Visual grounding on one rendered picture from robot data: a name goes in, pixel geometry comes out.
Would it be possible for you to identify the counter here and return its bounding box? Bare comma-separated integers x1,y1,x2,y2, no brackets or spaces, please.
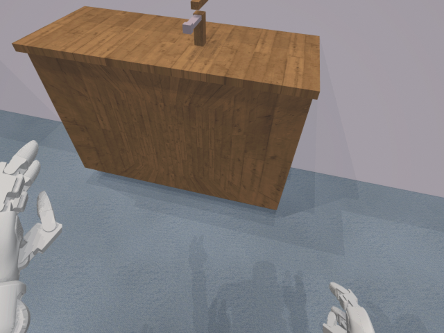
12,0,320,210

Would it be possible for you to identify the robot left hand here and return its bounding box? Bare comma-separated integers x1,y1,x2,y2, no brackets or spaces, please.
0,140,62,282

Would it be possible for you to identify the robot right hand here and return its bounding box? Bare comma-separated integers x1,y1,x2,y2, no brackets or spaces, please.
323,282,375,333

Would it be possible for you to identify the tap lever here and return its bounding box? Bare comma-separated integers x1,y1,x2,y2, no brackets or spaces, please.
182,15,202,34

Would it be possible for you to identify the robot left forearm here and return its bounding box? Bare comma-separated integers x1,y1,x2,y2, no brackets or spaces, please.
0,280,31,333

